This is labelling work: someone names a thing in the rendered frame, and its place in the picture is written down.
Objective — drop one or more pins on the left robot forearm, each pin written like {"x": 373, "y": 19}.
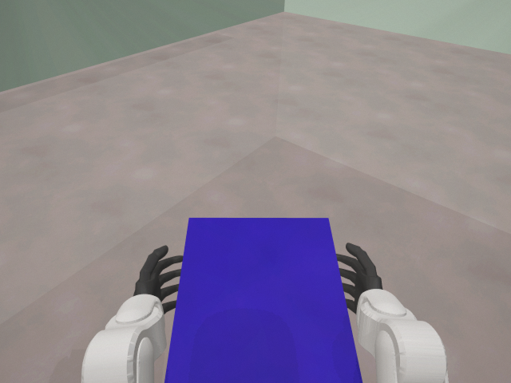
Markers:
{"x": 126, "y": 350}

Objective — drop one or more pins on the carton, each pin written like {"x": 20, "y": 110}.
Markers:
{"x": 261, "y": 300}

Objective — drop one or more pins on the robot left hand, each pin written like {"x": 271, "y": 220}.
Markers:
{"x": 150, "y": 282}

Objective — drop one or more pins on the right robot forearm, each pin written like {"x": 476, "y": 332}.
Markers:
{"x": 405, "y": 350}

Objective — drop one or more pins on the robot right hand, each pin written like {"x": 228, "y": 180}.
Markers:
{"x": 365, "y": 277}

